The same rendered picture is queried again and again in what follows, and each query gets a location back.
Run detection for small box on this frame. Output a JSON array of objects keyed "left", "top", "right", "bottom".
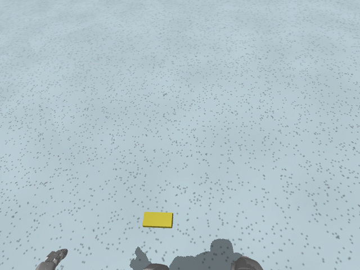
[{"left": 142, "top": 212, "right": 173, "bottom": 228}]

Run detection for left robot hand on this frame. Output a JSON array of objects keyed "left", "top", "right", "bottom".
[{"left": 35, "top": 249, "right": 68, "bottom": 270}]

